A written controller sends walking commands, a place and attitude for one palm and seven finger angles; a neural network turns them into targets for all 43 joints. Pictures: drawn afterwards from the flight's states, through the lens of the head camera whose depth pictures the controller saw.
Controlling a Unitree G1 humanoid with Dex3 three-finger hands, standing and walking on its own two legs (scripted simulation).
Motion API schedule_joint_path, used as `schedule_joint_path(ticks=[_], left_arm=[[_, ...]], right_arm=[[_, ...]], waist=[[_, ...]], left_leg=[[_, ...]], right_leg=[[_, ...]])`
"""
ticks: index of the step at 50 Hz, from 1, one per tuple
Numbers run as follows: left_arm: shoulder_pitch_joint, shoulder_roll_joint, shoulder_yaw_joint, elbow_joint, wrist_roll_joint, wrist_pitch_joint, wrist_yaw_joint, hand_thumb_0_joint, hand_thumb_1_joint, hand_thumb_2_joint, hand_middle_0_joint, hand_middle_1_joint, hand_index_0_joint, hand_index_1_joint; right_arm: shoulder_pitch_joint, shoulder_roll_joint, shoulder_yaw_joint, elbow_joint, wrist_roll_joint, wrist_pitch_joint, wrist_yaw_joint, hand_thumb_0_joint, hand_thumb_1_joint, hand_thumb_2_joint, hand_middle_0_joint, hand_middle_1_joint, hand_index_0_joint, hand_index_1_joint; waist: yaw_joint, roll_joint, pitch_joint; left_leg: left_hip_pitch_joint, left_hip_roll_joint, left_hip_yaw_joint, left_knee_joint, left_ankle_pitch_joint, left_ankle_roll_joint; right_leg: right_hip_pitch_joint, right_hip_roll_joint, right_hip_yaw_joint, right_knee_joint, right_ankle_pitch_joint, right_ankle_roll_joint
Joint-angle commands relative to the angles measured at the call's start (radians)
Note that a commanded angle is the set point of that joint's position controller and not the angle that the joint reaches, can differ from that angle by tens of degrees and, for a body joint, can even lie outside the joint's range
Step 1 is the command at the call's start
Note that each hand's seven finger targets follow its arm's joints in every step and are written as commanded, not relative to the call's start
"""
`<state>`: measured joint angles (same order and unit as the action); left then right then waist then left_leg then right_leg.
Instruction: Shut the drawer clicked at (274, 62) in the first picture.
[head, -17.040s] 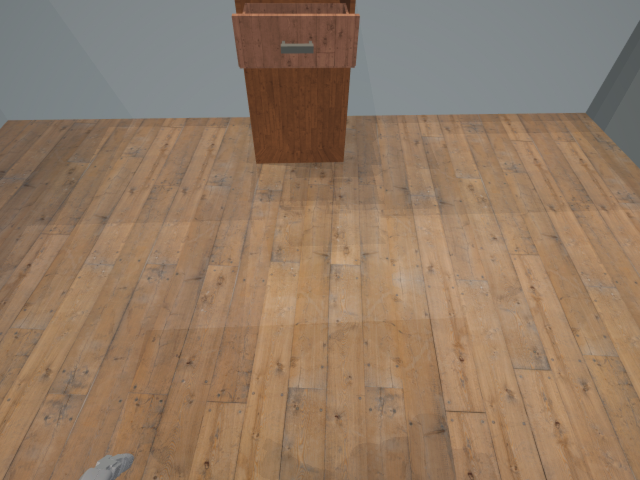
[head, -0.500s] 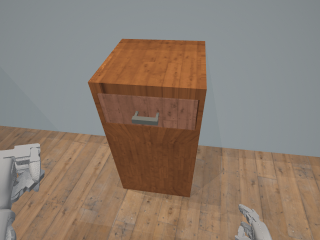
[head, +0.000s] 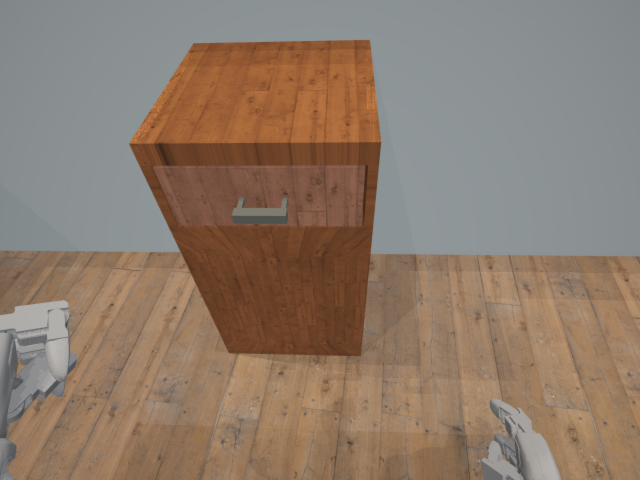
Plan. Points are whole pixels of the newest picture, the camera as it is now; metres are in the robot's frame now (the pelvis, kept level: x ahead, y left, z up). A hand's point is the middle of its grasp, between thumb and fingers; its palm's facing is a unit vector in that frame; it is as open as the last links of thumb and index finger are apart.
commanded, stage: step back with the hand held close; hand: left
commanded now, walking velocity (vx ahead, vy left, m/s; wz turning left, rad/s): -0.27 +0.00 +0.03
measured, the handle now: (261, 208) +0.61 +0.15 -0.05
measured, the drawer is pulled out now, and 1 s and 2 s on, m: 0.00 0.00 0.00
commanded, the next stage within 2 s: stop stepping back and stand still in 1.48 s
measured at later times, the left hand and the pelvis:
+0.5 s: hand (39, 426) +0.14 +0.23 +0.15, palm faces +0.39 -0.78 -0.48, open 3.3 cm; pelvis -0.06 -0.01 -0.02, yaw +1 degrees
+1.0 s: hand (11, 476) +0.11 +0.24 +0.15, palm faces +0.36 -0.78 -0.52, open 3.2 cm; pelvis -0.09 +0.00 -0.02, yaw +3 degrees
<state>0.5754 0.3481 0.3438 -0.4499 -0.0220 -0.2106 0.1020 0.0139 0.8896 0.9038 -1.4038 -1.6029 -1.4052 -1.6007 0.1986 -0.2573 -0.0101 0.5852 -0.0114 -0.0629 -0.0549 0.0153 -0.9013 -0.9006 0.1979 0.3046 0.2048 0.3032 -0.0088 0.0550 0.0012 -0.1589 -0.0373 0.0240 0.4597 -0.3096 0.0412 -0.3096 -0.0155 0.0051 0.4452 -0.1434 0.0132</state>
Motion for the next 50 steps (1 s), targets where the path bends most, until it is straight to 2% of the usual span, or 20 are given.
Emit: schedule_joint_path(ticks=[1,3,8,15,20,22,24,26,30,31,33,36,40,42,44,46,47,48,49,50], left_arm=[[0.052,0.218,0.191,-0.265,-0.016,-0.064,0.031,0.0,0.9,0.9,-1.4,-1.6,-1.4,-1.6],[0.035,0.233,0.201,-0.286,-0.015,-0.067,0.033,0.0,0.9,0.9,-1.4,-1.6,-1.4,-1.6],[-0.003,0.189,0.165,-0.257,-0.003,-0.073,0.034,0.0,0.9,0.9,-1.4,-1.6,-1.4,-1.6],[-0.084,0.161,0.136,-0.192,0.033,-0.086,0.043,0.0,0.9,0.9,-1.4,-1.6,-1.4,-1.6],[-0.104,0.2,0.162,-0.24,0.037,-0.101,0.049,0.0,0.9,0.9,-1.4,-1.6,-1.4,-1.6],[-0.083,0.204,0.165,-0.276,0.031,-0.113,0.053,0.0,0.9,0.9,-1.4,-1.6,-1.4,-1.6],[-0.051,0.211,0.173,-0.302,0.021,-0.124,0.058,0.0,0.9,0.9,-1.4,-1.6,-1.4,-1.6],[-0.011,0.216,0.188,-0.312,0.02,-0.134,0.066,0.0,0.9,0.9,-1.4,-1.6,-1.4,-1.6],[0.015,0.21,0.217,-0.294,0.041,-0.146,0.073,0.0,0.9,0.9,-1.4,-1.6,-1.4,-1.6],[0.007,0.21,0.222,-0.285,0.044,-0.146,0.073,0.0,0.9,0.9,-1.4,-1.6,-1.4,-1.6],[-0.02,0.217,0.225,-0.281,0.043,-0.145,0.067,0.0,0.9,0.9,-1.4,-1.6,-1.4,-1.6],[-0.019,0.197,0.201,-0.264,0.034,-0.142,0.051,0.0,0.9,0.9,-1.4,-1.6,-1.4,-1.6],[-0.04,0.207,0.188,-0.252,0.025,-0.135,0.044,0.0,0.9,0.9,-1.4,-1.6,-1.4,-1.6],[-0.035,0.215,0.183,-0.279,0.015,-0.136,0.048,0.0,0.9,0.9,-1.4,-1.6,-1.4,-1.6],[-0.004,0.226,0.197,-0.284,0.007,-0.14,0.057,0.0,0.9,0.9,-1.4,-1.6,-1.4,-1.6],[0.029,0.228,0.206,-0.306,0.006,-0.15,0.063,0.0,0.9,0.9,-1.4,-1.6,-1.4,-1.6],[0.032,0.229,0.215,-0.334,0.012,-0.159,0.066,0.0,0.9,0.9,-1.4,-1.6,-1.4,-1.6],[0.024,0.226,0.224,-0.356,0.023,-0.166,0.068,0.0,0.9,0.9,-1.4,-1.6,-1.4,-1.6],[0.011,0.223,0.238,-0.367,0.039,-0.165,0.068,0.0,0.9,0.9,-1.4,-1.6,-1.4,-1.6],[-0.015,0.23,0.243,-0.381,0.043,-0.164,0.068,0.0,0.9,0.9,-1.4,-1.6,-1.4,-1.6]], right_arm=[[-0.103,-0.096,-0.05,-0.192,0.01,-0.029,-0.015,0.0,-0.9,-0.9,0.2,0.3,0.2,0.3],[-0.1,-0.099,-0.052,-0.199,0.012,-0.024,-0.021,0.0,-0.9,-0.9,0.2,0.3,0.2,0.3],[-0.092,-0.108,-0.056,-0.199,0.012,-0.035,-0.032,0.0,-0.9,-0.9,0.2,0.3,0.2,0.3],[-0.067,-0.115,-0.055,-0.196,0.016,-0.048,-0.037,0.0,-0.9,-0.9,0.2,0.3,0.2,0.3],[-0.052,-0.104,-0.056,-0.204,0.005,-0.054,-0.029,0.0,-0.9,-0.9,0.2,0.3,0.2,0.3],[-0.042,-0.098,-0.055,-0.201,0.003,-0.057,-0.022,0.0,-0.9,-0.9,0.2,0.3,0.2,0.3],[-0.041,-0.092,-0.049,-0.201,0.001,-0.058,-0.019,0.0,-0.9,-0.9,0.2,0.3,0.2,0.3],[-0.039,-0.096,-0.051,-0.198,0.003,-0.064,-0.022,0.0,-0.9,-0.9,0.2,0.3,0.2,0.3],[-0.06,-0.109,-0.062,-0.206,0.014,-0.08,-0.03,0.0,-0.9,-0.9,0.2,0.3,0.2,0.3],[-0.06,-0.106,-0.064,-0.204,0.015,-0.082,-0.031,0.0,-0.9,-0.9,0.2,0.3,0.2,0.3],[-0.064,-0.11,-0.071,-0.202,0.015,-0.087,-0.033,0.0,-0.9,-0.9,0.2,0.3,0.2,0.3],[-0.048,-0.11,-0.074,-0.181,0.01,-0.084,-0.027,0.0,-0.9,-0.9,0.2,0.3,0.2,0.3],[-0.049,-0.095,-0.08,-0.163,0.002,-0.065,-0.011,0.0,-0.9,-0.9,0.2,0.3,0.2,0.3],[-0.04,-0.086,-0.081,-0.159,0.003,-0.049,-0.001,0.0,-0.9,-0.9,0.2,0.3,0.2,0.3],[-0.05,-0.076,-0.074,-0.159,0.002,-0.035,0.0,0.0,-0.9,-0.9,0.2,0.3,0.2,0.3],[-0.055,-0.087,-0.074,-0.168,0.006,-0.032,-0.005,0.0,-0.9,-0.9,0.2,0.3,0.2,0.3],[-0.059,-0.099,-0.074,-0.178,0.006,-0.04,-0.012,0.0,-0.9,-0.9,0.2,0.3,0.2,0.3],[-0.075,-0.11,-0.073,-0.188,0.007,-0.055,-0.022,0.0,-0.9,-0.9,0.2,0.3,0.2,0.3],[-0.089,-0.104,-0.075,-0.197,0.006,-0.069,-0.028,0.0,-0.9,-0.9,0.2,0.3,0.2,0.3],[-0.073,-0.093,-0.078,-0.189,-0.001,-0.081,-0.031,0.0,-0.9,-0.9,0.2,0.3,0.2,0.3]], waist=[[0.028,-0.015,-0.216],[0.025,-0.015,-0.208],[0.016,0.045,-0.09],[0.001,-0.026,0.028],[-0.001,-0.145,0.0],[-0.007,-0.136,-0.046],[-0.009,-0.096,-0.081],[-0.01,-0.033,-0.113],[-0.001,0.095,-0.101],[0.002,0.094,-0.092],[0.002,0.052,-0.073],[-0.003,-0.032,-0.061],[-0.007,-0.183,-0.059],[-0.014,-0.217,-0.092],[-0.017,-0.185,-0.12],[-0.023,-0.103,-0.143],[-0.026,0.003,-0.148],[-0.021,0.144,-0.153],[-0.009,0.238,-0.145],[-0.014,0.229,-0.135]], left_leg=[[-0.166,0.106,-0.093,-0.066,0.398,-0.01],[-0.205,0.104,-0.099,-0.064,0.357,-0.008],[-0.354,0.136,-0.127,-0.138,0.142,0.029],[-0.618,0.153,-0.151,-0.175,-0.325,0.082],[-0.495,0.078,-0.111,-0.008,-0.302,0.061],[-0.411,0.059,-0.099,0.049,-0.26,0.047],[-0.353,0.06,-0.106,0.039,-0.22,0.04],[-0.381,0.08,-0.125,-0.018,-0.23,0.048],[-0.682,0.191,-0.214,-0.192,-0.344,0.102],[-0.722,0.199,-0.211,-0.19,-0.328,0.106],[-0.738,0.181,-0.201,-0.153,-0.272,0.098],[-0.651,0.127,-0.149,-0.065,-0.183,0.07],[-0.446,0.046,-0.078,0.12,-0.194,0.029],[-0.315,0.027,-0.063,0.195,-0.17,0.015],[-0.244,0.036,-0.068,0.168,-0.148,0.016],[-0.272,0.078,-0.129,0.038,-0.186,0.044],[-0.367,0.139,-0.191,-0.072,-0.241,0.076],[-0.536,0.24,-0.3,-0.211,-0.311,0.119],[-0.664,0.327,-0.366,-0.282,-0.354,0.152],[-0.663,0.362,-0.375,-0.297,-0.287,0.165]], right_leg=[[0.293,-0.058,0.048,0.098,0.366,-0.031],[0.294,-0.061,0.06,0.111,0.365,-0.031],[0.273,-0.028,0.052,0.162,0.233,-0.008],[0.299,-0.024,0.088,0.189,0.028,-0.003],[0.149,-0.09,0.201,-0.004,-0.18,-0.039],[0.091,-0.122,0.225,-0.063,-0.245,-0.059],[0.065,-0.126,0.205,-0.06,-0.23,-0.064],[0.119,-0.093,0.156,0.001,-0.166,-0.045],[0.381,0.012,0.053,0.279,0.068,0.006],[0.41,0.02,0.052,0.315,0.129,0.009],[0.421,0.018,0.076,0.309,0.221,0.005],[0.329,-0.023,0.134,0.248,0.284,-0.016],[0.084,-0.143,0.28,-0.022,0.006,-0.07],[-0.034,-0.187,0.292,-0.132,-0.181,-0.096],[-0.085,-0.179,0.24,-0.133,-0.232,-0.086],[-0.056,-0.105,0.151,-0.033,-0.205,-0.044],[0.032,-0.04,0.099,0.094,-0.144,-0.012],[0.188,0.04,0.037,0.307,-0.039,0.017],[0.273,0.092,0.02,0.494,-0.02,0.028],[0.24,0.096,0.044,0.589,-0.108,0.026]])
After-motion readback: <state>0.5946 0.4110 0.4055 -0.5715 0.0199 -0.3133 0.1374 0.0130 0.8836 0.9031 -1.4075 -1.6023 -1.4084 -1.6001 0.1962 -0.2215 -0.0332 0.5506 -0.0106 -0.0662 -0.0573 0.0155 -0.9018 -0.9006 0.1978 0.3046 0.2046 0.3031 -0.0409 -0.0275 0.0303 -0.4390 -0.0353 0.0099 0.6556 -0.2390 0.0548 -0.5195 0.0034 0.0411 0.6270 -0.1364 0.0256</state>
